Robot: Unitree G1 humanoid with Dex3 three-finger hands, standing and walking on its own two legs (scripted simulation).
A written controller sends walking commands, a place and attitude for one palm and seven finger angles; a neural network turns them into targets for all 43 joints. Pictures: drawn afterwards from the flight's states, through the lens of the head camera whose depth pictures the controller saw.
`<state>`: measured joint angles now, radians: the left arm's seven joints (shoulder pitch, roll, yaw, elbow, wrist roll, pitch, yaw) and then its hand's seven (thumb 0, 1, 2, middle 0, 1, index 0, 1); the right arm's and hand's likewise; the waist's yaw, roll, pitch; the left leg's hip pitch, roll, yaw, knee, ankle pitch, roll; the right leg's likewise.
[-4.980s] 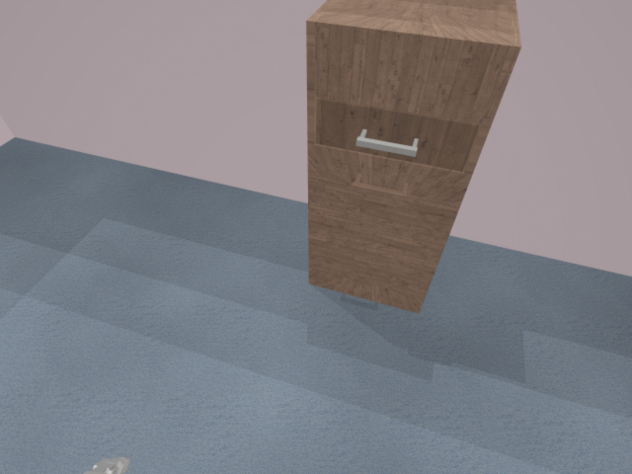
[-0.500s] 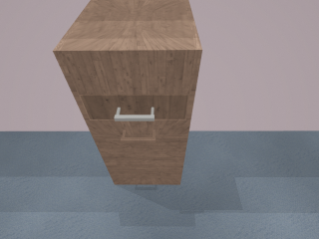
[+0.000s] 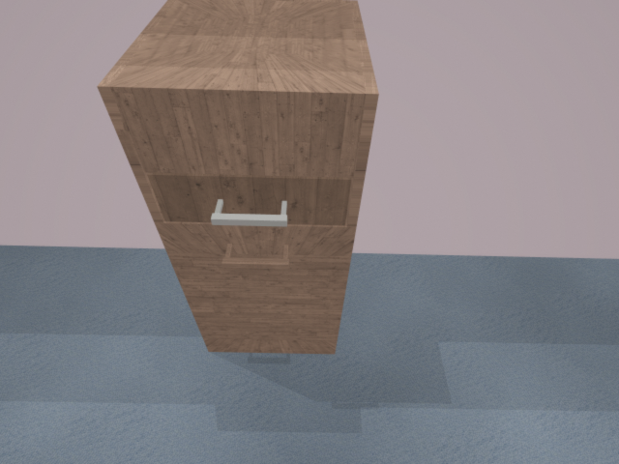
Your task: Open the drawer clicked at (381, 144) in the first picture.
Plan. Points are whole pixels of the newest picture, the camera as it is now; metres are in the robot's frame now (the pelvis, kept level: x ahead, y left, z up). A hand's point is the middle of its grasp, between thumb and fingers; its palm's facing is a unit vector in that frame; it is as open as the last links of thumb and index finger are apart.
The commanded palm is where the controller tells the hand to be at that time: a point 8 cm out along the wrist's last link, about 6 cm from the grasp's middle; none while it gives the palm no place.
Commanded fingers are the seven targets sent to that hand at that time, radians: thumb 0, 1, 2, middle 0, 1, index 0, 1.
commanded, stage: look again from close up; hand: left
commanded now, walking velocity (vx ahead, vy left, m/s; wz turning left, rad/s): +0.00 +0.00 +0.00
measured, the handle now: (250, 212) +0.57 +0.15 -0.05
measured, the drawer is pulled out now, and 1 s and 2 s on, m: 0.00 0.00 0.00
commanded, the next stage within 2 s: shuffle to correct the standing spot in 0.56 s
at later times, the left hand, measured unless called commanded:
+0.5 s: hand out of the picture +0.05 +0.21 -0.18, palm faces +0.02 -0.98 -0.21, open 7.4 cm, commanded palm none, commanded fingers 0.00 0.90 0.90 -0.20 -0.30 -0.20 -0.30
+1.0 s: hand out of the picture +0.03 +0.18 -0.18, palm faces -0.04 -0.98 -0.19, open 7.4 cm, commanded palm none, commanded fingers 0.00 0.90 0.90 -0.20 -0.30 -0.20 -0.30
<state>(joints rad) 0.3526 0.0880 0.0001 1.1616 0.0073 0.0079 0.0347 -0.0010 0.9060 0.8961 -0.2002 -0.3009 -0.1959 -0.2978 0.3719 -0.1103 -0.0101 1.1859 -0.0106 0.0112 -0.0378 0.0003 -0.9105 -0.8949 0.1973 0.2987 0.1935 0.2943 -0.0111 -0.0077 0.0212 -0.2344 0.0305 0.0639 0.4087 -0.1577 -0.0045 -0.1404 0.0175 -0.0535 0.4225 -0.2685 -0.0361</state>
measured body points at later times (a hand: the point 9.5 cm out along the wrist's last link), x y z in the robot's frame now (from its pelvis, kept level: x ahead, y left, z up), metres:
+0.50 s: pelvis +0.03 +0.03 -0.01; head +0.04 +0.04 +0.44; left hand +0.05 +0.26 -0.17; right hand +0.04 -0.19 -0.16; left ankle +0.04 +0.12 -0.74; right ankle -0.02 -0.09 -0.74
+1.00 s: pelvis +0.03 +0.01 -0.01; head +0.06 +0.00 +0.44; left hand +0.03 +0.24 -0.16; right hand +0.02 -0.23 -0.17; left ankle +0.04 +0.12 -0.74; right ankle +0.00 -0.09 -0.73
